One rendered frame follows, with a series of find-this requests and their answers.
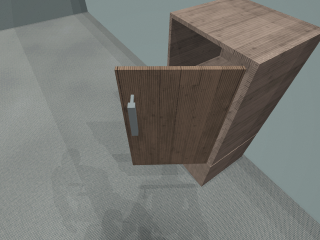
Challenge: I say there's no cupboard door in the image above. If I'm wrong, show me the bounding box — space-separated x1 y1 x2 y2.
114 66 247 165

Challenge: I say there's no handle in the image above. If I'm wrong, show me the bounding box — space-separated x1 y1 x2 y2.
127 94 139 136

